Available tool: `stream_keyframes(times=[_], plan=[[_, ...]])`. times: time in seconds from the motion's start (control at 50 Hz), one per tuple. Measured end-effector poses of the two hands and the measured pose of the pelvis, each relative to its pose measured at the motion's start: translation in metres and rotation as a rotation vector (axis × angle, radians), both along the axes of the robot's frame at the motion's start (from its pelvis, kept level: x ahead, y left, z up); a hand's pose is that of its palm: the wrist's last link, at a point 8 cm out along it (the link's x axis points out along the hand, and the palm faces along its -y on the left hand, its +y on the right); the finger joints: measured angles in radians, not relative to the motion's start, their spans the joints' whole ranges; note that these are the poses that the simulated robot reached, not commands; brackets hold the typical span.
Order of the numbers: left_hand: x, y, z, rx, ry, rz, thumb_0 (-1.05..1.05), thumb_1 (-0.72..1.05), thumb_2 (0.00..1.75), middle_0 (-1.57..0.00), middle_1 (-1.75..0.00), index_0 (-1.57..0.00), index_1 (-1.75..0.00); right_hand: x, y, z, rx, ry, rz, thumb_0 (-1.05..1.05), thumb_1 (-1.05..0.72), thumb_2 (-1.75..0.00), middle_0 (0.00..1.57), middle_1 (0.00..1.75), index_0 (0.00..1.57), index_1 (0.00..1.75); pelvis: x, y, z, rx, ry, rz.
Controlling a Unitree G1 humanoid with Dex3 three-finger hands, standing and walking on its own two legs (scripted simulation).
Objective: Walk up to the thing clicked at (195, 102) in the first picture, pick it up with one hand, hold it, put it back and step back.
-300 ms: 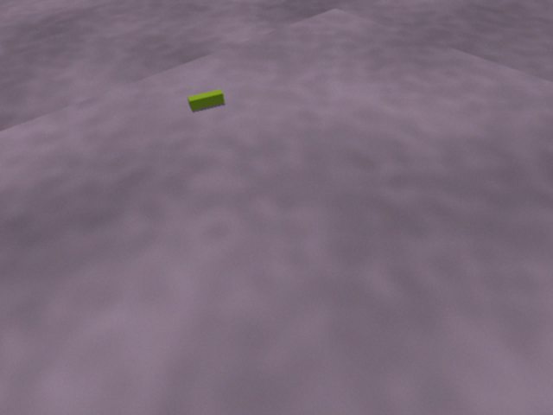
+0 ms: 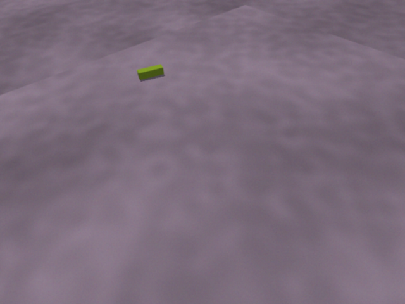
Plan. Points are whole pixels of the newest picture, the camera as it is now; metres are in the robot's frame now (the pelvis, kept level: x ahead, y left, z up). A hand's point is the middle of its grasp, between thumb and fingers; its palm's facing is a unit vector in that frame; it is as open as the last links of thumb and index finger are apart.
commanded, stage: stand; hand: left
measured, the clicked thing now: (150, 72) +2.15 +0.52 -0.75
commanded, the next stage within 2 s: walk up in 0.82 s
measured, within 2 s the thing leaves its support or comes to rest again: neither
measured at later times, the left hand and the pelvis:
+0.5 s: hand out of the picture +0.08 +0.25 -0.16, palm faces -0.02 -0.94 -0.34, open 7.4 cm; pelvis +0.01 +0.00 +0.00, yaw +0 degrees
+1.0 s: hand out of the picture +0.08 +0.29 -0.15, palm faces +0.11 -0.93 -0.34, open 7.4 cm; pelvis +0.03 +0.01 +0.00, yaw +6 degrees
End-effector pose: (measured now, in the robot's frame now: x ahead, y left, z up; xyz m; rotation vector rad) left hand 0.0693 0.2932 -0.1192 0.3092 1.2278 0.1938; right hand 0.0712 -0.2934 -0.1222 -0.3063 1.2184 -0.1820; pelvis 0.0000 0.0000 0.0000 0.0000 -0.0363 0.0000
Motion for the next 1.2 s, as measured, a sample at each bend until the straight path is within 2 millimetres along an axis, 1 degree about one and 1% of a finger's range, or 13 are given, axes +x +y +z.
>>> stream_keyframes(times=[0.74, 0.84, 0.88, 0.92, 0.96, 1.02, 1.08, 1.12, 1.16, 1.2], plan=[[0.004, 0.003, 0.001, 0.007, 0.014, 0.007, 0.00, 0.90, 0.90, -0.21, -0.30, -0.20, -0.30, 0.007, 0.000, 0.000, -0.002, 0.014, 0.002, 0.00, -0.91, -0.89, 0.20, 0.30, 0.20, 0.30, 0.009, 0.001, 0.001, 0.001, 0.007, 0.002], [0.007, 0.003, 0.002, -0.001, 0.001, 0.009, 0.00, 0.90, 0.90, -0.21, -0.30, -0.20, -0.30, 0.009, -0.001, 0.000, 0.004, 0.005, 0.000, 0.00, -0.91, -0.89, 0.20, 0.30, 0.20, 0.30, 0.010, 0.001, 0.001, -0.001, 0.008, 0.009], [0.010, 0.008, 0.004, -0.015, -0.040, 0.017, 0.00, 0.90, 0.90, -0.21, -0.30, -0.20, -0.30, 0.012, -0.004, 0.001, 0.009, -0.005, 0.017, 0.00, -0.91, -0.89, 0.20, 0.30, 0.20, 0.30, 0.014, 0.001, -0.002, -0.008, 0.015, 0.030], [0.010, 0.016, 0.006, -0.014, -0.091, 0.039, 0.00, 0.90, 0.90, -0.21, -0.30, -0.20, -0.30, 0.019, -0.008, 0.003, -0.005, 0.007, 0.052, 0.01, -0.91, -0.89, 0.20, 0.30, 0.20, 0.30, 0.018, 0.002, -0.004, -0.014, 0.024, 0.063], [0.006, 0.028, 0.008, -0.003, -0.122, 0.070, 0.00, 0.90, 0.90, -0.21, -0.30, -0.20, -0.30, 0.034, -0.008, 0.007, -0.022, 0.019, 0.091, 0.01, -0.91, -0.89, 0.20, 0.30, 0.20, 0.30, 0.024, 0.006, -0.005, -0.011, 0.026, 0.084], [-0.004, 0.050, 0.010, 0.018, -0.106, 0.108, 0.00, 0.90, 0.90, -0.21, -0.30, -0.20, -0.30, 0.068, -0.005, 0.018, -0.037, -0.010, 0.134, 0.01, -0.91, -0.89, 0.20, 0.30, 0.20, 0.30, 0.037, 0.017, -0.004, -0.021, 0.019, 0.110], [-0.007, 0.078, 0.005, 0.032, -0.071, 0.142, 0.00, 0.90, 0.90, -0.21, -0.30, -0.20, -0.30, 0.108, 0.004, 0.030, -0.061, -0.055, 0.174, 0.01, -0.91, -0.90, 0.20, 0.30, 0.20, 0.30, 0.058, 0.031, -0.008, -0.026, 0.012, 0.136], [-0.003, 0.098, -0.003, 0.037, -0.055, 0.166, 0.00, 0.90, 0.90, -0.21, -0.30, -0.20, -0.30, 0.135, 0.012, 0.035, -0.087, -0.091, 0.194, 0.01, -0.91, -0.90, 0.20, 0.30, 0.20, 0.30, 0.076, 0.044, -0.014, -0.026, 0.009, 0.149], [0.007, 0.119, -0.016, 0.047, -0.041, 0.176, 0.00, 0.90, 0.90, -0.21, -0.30, -0.20, -0.30, 0.159, 0.020, 0.034, -0.123, -0.139, 0.204, 0.01, -0.91, -0.90, 0.20, 0.30, 0.20, 0.30, 0.094, 0.059, -0.026, -0.015, 0.002, 0.155], [0.024, 0.130, -0.023, 0.049, -0.022, 0.172, 0.01, 0.90, 0.90, -0.21, -0.30, -0.20, -0.30, 0.174, 0.028, 0.033, -0.143, -0.185, 0.190, 0.01, -0.91, -0.90, 0.20, 0.30, 0.20, 0.30, 0.108, 0.070, -0.032, 0.002, -0.004, 0.155]])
